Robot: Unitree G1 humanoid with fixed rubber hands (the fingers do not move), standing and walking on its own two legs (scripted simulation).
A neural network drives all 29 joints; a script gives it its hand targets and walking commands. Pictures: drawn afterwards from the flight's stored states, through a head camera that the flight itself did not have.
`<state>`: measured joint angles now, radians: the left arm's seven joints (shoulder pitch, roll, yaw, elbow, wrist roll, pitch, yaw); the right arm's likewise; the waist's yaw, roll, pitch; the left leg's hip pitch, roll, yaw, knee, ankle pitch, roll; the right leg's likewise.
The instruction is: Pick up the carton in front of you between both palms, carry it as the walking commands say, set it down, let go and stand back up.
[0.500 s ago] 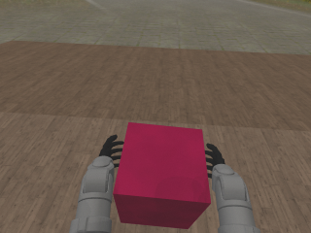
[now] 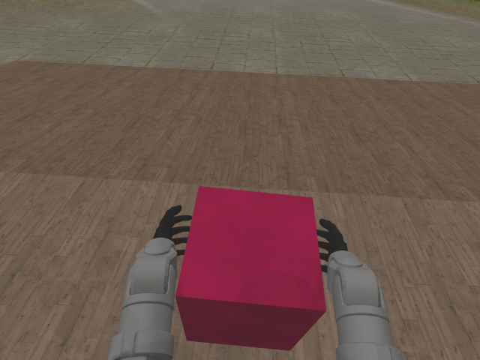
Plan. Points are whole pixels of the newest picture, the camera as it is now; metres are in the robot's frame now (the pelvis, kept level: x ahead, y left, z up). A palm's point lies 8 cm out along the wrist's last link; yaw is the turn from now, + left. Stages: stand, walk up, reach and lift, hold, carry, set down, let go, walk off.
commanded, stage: hold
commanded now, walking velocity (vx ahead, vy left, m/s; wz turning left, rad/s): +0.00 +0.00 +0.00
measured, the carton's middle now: (246, 272) +0.30 +0.01 -0.03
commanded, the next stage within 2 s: carry in 0.44 s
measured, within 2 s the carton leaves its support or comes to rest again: neither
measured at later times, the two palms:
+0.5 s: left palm (165, 244) +0.29 +0.15 +0.06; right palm (337, 258) +0.29 -0.15 +0.05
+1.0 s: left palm (173, 184) +0.42 +0.16 +0.09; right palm (325, 195) +0.41 -0.14 +0.08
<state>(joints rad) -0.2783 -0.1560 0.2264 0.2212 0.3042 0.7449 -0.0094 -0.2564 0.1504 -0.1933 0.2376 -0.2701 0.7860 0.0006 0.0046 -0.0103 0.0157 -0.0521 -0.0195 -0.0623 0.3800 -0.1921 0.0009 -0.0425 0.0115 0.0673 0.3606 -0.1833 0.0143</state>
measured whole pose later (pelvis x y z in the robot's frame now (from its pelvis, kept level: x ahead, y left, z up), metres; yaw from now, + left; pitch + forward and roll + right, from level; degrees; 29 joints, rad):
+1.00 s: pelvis +0.18 +0.01 -0.01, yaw -2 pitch +6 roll +1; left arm 0.01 -0.13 0.08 -0.52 0.04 1.17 0.13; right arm 0.00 0.13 -0.02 -0.47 -0.05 1.20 -0.12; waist 0.00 -0.04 -0.17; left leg -0.34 0.02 0.24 0.50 -0.26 0.07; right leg -0.35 -0.07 -0.05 0.92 -0.49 -0.01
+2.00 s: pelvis +0.81 +0.02 +0.00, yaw -2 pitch +4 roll -2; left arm 0.03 -0.13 0.03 -0.57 0.05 1.17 0.14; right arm 0.06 0.13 -0.04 -0.56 -0.04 1.19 -0.12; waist -0.02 -0.01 -0.05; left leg -0.27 0.05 0.26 0.38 -0.20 0.09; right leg -0.48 -0.09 -0.07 1.11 -0.28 -0.02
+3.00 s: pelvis +1.51 +0.03 -0.04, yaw -1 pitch +5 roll -1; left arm -0.46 -0.15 0.27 -0.17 0.03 1.04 0.17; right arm -0.45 0.12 -0.24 -0.12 0.02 1.05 -0.16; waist -0.06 -0.01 0.06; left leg -0.39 -0.03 0.13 0.59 -0.16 0.13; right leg -0.58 -0.01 0.00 1.15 -0.42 -0.05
